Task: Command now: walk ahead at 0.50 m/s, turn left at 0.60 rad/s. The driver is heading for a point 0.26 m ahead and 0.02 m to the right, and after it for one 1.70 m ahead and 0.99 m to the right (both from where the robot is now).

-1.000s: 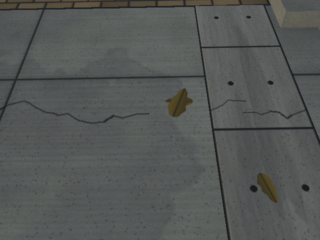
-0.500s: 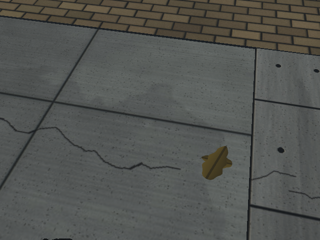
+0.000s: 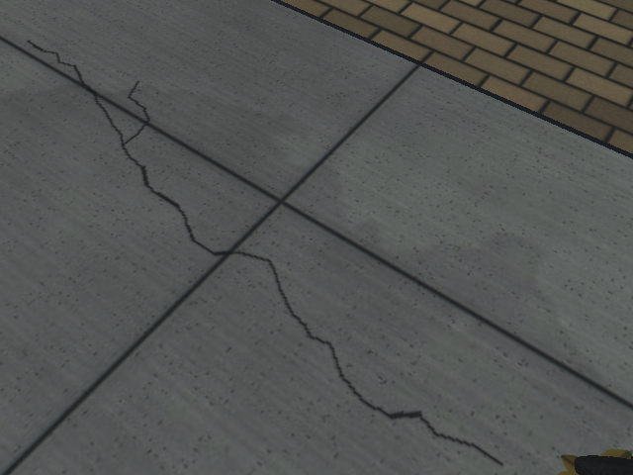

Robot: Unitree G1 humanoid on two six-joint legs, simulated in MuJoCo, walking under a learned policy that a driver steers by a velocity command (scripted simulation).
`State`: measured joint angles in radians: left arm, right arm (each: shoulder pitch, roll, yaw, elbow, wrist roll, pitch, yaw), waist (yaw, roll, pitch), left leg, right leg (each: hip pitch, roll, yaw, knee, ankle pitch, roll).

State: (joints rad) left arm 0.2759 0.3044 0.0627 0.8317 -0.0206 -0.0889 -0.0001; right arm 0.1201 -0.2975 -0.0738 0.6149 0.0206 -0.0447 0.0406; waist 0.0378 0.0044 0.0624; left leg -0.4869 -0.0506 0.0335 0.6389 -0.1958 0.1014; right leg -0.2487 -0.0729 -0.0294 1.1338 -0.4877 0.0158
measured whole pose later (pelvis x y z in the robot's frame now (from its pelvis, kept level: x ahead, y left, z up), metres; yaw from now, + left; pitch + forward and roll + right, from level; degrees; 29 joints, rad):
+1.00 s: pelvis +0.59 -0.06 +0.01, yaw -22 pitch +3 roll +1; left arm 0.37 0.31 0.07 0.72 -0.03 -0.02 0.01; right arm 0.08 -0.27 -0.04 0.65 -0.01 -0.13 0.01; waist 0.06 -0.03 -0.01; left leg -0.46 -0.04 -0.02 0.54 -0.13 0.02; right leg -0.22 0.09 0.21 0.86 -0.52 -0.04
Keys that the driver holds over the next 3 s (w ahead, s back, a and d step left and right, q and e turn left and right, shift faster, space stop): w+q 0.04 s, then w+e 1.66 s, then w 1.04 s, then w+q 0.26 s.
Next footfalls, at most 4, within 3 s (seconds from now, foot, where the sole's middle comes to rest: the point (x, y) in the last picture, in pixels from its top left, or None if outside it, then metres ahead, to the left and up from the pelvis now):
0.46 right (411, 469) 0.44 -0.15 -0.76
0.94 left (341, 328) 0.75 0.00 -0.76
1.48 right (499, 292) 0.86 -0.38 -0.76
1.96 left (504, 185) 1.21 -0.44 -0.76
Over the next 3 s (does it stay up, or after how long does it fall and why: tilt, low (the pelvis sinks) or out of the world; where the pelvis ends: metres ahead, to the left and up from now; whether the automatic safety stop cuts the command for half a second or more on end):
stays up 1.35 -0.84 0.01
